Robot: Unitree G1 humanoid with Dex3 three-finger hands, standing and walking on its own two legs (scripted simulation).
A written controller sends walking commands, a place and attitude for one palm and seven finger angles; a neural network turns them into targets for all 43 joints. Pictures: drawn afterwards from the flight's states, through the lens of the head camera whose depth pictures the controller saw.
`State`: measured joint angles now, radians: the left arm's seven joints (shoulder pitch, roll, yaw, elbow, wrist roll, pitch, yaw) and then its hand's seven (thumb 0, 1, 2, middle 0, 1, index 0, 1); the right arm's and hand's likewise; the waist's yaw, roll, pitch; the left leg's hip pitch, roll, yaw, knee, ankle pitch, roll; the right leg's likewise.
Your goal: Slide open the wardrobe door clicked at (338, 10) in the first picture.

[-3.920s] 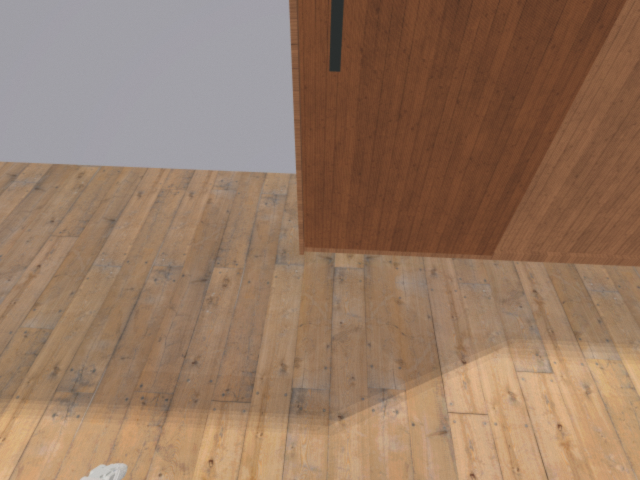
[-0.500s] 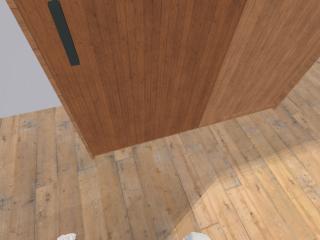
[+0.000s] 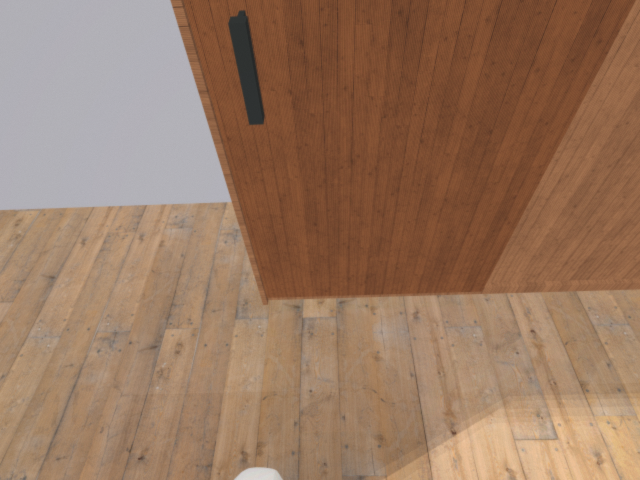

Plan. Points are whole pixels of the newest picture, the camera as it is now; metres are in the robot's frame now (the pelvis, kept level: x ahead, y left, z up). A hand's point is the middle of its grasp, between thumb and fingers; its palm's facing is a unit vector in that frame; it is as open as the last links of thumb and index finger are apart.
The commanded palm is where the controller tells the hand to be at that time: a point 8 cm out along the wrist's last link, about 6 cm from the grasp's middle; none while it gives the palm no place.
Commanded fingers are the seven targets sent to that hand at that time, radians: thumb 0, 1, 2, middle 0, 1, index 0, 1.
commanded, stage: take the last steps up to it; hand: left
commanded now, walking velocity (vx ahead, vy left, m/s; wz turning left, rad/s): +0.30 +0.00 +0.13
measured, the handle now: (249, 69) +0.76 +0.19 +0.13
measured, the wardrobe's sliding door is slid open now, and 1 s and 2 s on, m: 0.00 0.00 0.00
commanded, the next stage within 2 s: come to a stop and stand still in 0.88 s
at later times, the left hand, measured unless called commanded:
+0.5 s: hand out of the picture +0.09 +0.22 -0.18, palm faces +0.07 -0.99 -0.15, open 7.4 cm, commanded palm none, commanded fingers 0.00 0.90 0.90 -0.20 -0.30 -0.20 -0.30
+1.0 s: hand (225, 415) +0.24 +0.19 -0.19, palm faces +0.12 -0.98 -0.16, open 7.3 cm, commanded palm none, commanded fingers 0.00 0.90 0.90 -0.20 -0.30 -0.20 -0.30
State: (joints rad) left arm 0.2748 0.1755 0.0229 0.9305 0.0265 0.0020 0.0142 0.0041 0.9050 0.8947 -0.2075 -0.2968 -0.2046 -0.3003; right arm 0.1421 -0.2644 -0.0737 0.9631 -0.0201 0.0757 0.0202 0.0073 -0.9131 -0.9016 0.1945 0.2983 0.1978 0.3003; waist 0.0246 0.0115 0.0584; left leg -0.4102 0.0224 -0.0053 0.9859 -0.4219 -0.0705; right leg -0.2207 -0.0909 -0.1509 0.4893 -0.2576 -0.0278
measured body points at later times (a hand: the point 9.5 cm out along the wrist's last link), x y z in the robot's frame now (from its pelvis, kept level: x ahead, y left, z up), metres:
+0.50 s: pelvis +0.07 +0.03 +0.00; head +0.09 +0.05 +0.45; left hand +0.09 +0.27 -0.17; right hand +0.03 -0.20 -0.15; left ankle -0.04 +0.14 -0.74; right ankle +0.15 -0.10 -0.70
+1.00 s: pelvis +0.25 +0.01 -0.01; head +0.25 +0.03 +0.44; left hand +0.23 +0.24 -0.17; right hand +0.33 -0.22 -0.15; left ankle +0.32 +0.13 -0.73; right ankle +0.21 -0.10 -0.74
